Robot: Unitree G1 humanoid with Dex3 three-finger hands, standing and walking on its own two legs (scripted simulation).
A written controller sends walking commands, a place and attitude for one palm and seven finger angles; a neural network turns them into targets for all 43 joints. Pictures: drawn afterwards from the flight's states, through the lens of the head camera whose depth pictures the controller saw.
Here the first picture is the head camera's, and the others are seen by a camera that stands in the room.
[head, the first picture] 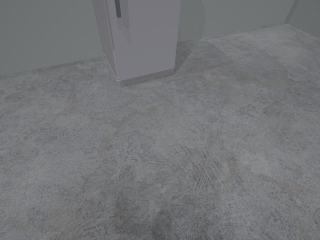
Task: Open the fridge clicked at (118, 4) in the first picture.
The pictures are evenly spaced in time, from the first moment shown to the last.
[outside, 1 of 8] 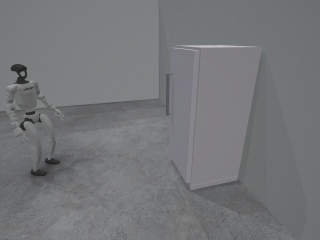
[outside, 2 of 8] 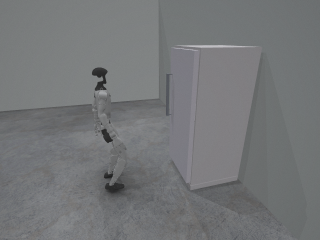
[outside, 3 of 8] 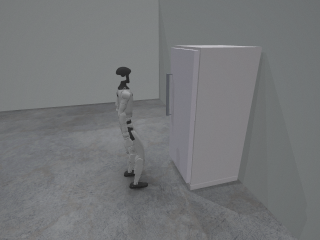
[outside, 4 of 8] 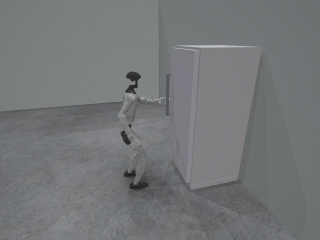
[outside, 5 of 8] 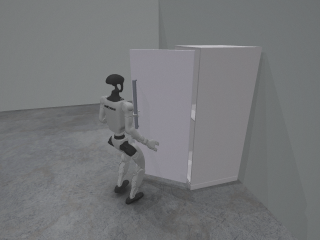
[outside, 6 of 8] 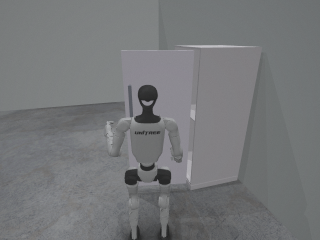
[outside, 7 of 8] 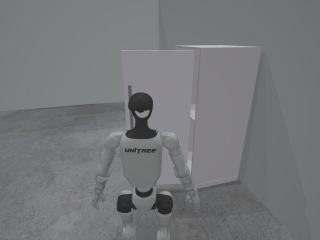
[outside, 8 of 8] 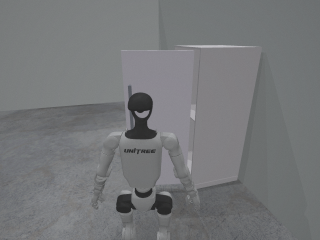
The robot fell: no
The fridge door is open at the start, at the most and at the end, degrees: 0 87 78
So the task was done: yes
